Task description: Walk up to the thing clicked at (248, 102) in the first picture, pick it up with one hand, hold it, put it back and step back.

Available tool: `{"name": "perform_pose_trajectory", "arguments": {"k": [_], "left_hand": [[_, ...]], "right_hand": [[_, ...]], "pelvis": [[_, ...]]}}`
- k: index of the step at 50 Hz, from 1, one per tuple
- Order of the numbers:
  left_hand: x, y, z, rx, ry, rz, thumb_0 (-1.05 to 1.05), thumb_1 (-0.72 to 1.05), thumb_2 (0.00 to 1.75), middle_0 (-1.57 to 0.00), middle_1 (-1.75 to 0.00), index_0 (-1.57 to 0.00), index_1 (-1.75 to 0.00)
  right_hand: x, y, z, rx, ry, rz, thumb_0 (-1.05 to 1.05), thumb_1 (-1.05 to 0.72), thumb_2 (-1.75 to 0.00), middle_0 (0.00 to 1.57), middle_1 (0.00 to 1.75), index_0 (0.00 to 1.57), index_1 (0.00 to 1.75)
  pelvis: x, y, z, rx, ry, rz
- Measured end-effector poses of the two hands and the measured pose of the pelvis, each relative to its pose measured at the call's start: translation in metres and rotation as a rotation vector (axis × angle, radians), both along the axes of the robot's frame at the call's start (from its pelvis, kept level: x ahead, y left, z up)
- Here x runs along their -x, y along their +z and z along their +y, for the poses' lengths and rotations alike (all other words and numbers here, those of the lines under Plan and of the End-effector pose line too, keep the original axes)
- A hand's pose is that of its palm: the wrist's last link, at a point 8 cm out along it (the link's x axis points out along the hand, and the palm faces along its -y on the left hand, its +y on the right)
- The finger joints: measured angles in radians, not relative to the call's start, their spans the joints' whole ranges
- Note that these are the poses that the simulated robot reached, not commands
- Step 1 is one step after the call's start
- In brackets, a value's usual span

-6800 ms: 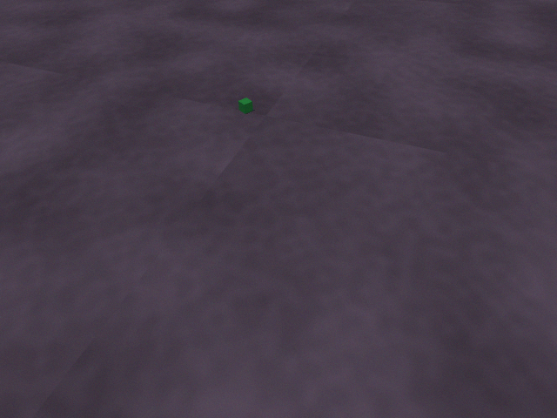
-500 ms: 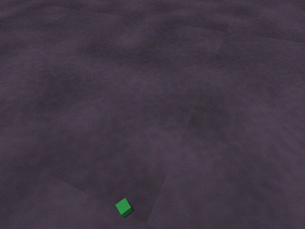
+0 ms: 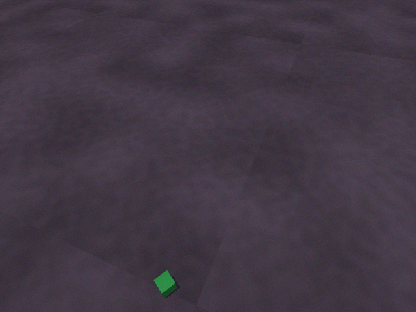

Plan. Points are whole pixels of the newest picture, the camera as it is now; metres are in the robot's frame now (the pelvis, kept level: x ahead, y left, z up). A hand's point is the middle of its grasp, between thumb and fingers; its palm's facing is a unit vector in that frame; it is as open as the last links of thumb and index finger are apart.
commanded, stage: walk up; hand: left
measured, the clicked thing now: (165, 284) +0.42 +0.21 -0.75
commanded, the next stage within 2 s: stand in 0.38 s
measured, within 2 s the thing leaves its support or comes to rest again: neither
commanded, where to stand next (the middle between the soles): +0.01 -0.01 m, yaw -1 degrees
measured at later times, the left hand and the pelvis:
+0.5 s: hand out of the picture +0.08 +0.25 -0.16, palm faces -0.01 -0.95 -0.33, open 7.4 cm; pelvis +0.00 +0.00 +0.00, yaw +0 degrees
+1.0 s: hand out of the picture +0.08 +0.25 -0.15, palm faces -0.02 -0.94 -0.34, open 7.4 cm; pelvis +0.00 +0.00 +0.00, yaw +0 degrees
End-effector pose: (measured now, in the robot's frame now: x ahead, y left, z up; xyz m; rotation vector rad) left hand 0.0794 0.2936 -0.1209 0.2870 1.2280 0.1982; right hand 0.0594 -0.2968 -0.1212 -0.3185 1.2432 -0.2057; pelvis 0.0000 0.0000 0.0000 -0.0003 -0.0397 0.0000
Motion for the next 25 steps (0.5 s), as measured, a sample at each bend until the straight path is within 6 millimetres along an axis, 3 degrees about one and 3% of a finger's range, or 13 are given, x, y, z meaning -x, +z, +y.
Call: {"name": "perform_pose_trajectory", "arguments": {"k": [25], "left_hand": [[0.01,0.0,0.002,-0.006,0.002,0.019,0.0,0.91,0.9,-0.2,-0.3,-0.2,-0.3]], "right_hand": [[-0.015,0.001,0.003,-0.004,0.013,-0.018,0.0,-0.9,-0.9,0.21,0.3,0.21,0.3]], "pelvis": [[-0.002,0.001,0.002,-0.001,0.003,0.003]]}}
